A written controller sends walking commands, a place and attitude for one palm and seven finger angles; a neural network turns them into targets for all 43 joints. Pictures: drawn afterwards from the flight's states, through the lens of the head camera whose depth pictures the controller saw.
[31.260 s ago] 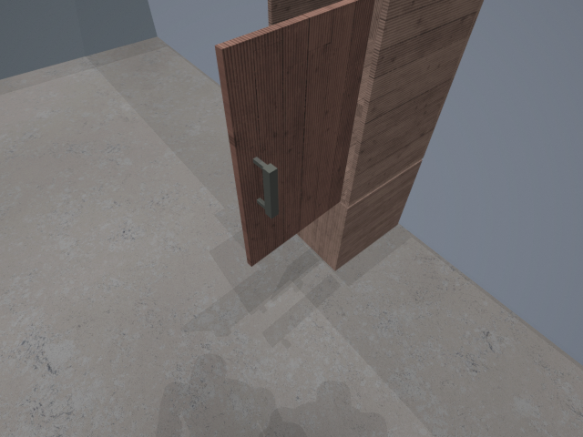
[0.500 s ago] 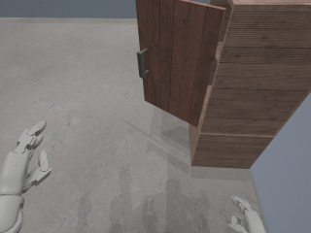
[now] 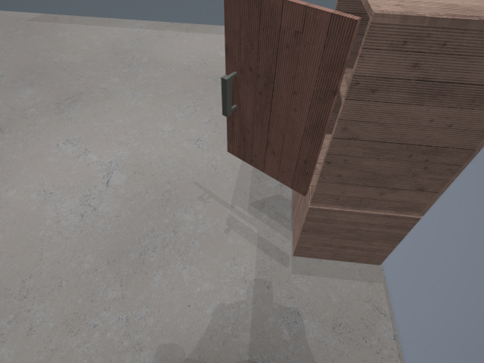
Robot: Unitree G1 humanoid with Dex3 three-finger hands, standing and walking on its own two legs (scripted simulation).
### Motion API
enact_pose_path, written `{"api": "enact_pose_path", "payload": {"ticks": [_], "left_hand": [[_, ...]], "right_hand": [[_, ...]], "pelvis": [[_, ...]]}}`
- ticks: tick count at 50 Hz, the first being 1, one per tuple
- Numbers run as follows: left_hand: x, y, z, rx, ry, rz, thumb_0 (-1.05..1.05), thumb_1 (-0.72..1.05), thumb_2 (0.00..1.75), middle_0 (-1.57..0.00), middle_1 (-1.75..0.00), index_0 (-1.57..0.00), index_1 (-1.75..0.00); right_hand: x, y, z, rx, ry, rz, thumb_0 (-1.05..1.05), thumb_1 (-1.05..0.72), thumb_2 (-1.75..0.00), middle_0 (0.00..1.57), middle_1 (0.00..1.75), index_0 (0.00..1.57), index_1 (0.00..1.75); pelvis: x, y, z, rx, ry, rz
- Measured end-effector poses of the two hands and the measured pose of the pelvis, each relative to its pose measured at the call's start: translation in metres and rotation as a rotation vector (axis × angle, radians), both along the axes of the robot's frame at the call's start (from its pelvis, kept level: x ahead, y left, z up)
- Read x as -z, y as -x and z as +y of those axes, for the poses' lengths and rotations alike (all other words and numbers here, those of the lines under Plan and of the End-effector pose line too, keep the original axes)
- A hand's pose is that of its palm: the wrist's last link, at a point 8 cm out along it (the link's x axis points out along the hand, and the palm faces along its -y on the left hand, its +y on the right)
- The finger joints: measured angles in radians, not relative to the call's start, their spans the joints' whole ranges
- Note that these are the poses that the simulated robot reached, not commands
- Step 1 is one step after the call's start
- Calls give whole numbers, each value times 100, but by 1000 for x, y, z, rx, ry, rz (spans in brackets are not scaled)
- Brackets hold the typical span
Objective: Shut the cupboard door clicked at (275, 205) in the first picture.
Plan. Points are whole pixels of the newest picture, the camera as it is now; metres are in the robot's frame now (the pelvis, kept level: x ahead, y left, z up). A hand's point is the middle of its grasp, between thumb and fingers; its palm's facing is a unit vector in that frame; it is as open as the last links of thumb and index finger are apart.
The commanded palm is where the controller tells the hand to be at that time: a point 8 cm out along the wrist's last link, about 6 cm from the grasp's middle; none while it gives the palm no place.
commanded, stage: let the arm hang, fingers relaxed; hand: left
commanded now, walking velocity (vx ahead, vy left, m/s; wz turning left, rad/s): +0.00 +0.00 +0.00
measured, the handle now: (230, 94) +0.88 +0.10 -0.05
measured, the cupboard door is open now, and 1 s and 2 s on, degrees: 58 58 58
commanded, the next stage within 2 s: look to check the result in 0.52 s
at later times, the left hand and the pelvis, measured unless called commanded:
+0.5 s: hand out of the picture +0.00 +0.18 -0.18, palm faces +0.03 -0.99 -0.16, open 7.3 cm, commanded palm none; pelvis +0.01 +0.02 +0.00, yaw -1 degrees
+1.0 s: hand out of the picture +0.02 +0.22 -0.17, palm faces +0.01 -0.97 -0.23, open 7.4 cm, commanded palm none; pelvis +0.02 +0.02 +0.00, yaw -1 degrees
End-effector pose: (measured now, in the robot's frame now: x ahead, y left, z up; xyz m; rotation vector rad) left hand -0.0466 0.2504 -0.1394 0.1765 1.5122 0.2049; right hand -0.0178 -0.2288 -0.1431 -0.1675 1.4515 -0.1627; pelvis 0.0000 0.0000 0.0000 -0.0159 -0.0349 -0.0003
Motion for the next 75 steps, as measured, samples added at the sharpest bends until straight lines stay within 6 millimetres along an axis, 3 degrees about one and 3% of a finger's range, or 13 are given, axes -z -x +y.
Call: {"api": "enact_pose_path", "payload": {"ticks": [5,17,33,44,64,69,75], "left_hand": [[-2,-5,-1,4,-3,-16,0,92,90,-20,-30,-20,-30],[8,-50,-27,28,82,-137,0,91,90,-20,-30,-20,-30],[5,-35,-9,12,55,-68,0,91,90,-20,-30,-20,-30],[1,-46,8,28,21,-73,0,91,90,-20,-30,-20,-30],[-11,-118,29,79,-41,-213,0,91,90,-20,-30,-20,-30],[-6,-120,26,35,-45,-237,0,91,90,-20,-30,-20,-30],[14,-101,28,-53,-26,-249,0,91,90,-20,-30,-20,-30]], "right_hand": [[5,3,15,20,-34,-6,1,-91,-90,20,30,20,30],[3,-4,34,35,-43,-40,1,-91,-90,20,30,20,30],[1,-8,33,36,-23,-20,1,-91,-90,20,30,20,30],[-2,-32,17,12,7,-54,1,-91,-90,20,30,20,30],[-12,-89,-17,-39,66,-152,1,-91,-90,20,30,20,30],[-3,-92,-9,-67,44,-124,0,-91,-90,20,30,20,30],[6,-100,11,-118,25,-85,1,-91,-90,20,30,20,30]], "pelvis": [[-1,-1,4,7,-3,-4],[-2,-5,12,15,-10,-1],[-3,-11,19,15,-11,5],[-3,-15,21,16,-12,8],[-5,-27,16,3,-18,15],[2,-27,15,-42,-14,22],[14,-27,22,-133,-4,0]]}}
